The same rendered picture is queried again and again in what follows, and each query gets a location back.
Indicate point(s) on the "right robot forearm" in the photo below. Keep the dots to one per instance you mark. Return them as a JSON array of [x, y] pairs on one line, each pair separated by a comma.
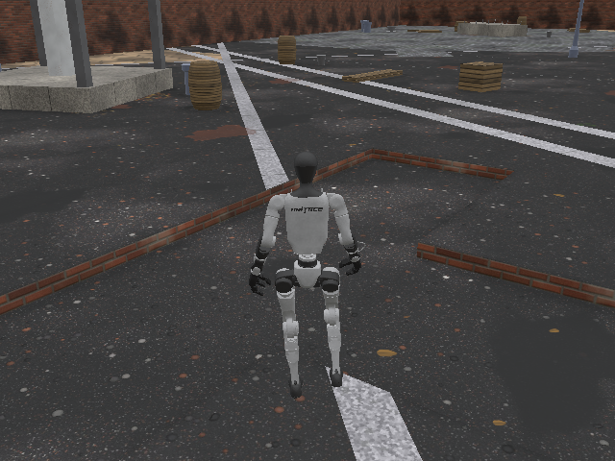
[[352, 250]]

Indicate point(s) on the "left robot forearm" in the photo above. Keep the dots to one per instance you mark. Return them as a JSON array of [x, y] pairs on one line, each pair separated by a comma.
[[259, 258]]

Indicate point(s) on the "right robot hand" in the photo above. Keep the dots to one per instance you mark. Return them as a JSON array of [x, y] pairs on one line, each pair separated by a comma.
[[347, 261]]

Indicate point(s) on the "left robot upper arm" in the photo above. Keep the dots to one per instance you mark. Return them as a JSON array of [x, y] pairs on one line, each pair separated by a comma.
[[271, 220]]

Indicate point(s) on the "left robot thigh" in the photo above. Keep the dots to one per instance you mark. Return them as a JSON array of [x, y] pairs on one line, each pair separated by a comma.
[[284, 282]]

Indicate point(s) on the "robot left foot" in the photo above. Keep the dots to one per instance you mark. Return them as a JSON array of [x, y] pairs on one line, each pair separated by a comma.
[[295, 390]]

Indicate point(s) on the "left robot hand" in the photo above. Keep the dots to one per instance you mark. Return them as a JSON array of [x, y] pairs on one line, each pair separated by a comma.
[[253, 280]]

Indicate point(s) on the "right robot upper arm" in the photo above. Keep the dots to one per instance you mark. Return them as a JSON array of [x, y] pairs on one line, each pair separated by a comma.
[[341, 215]]

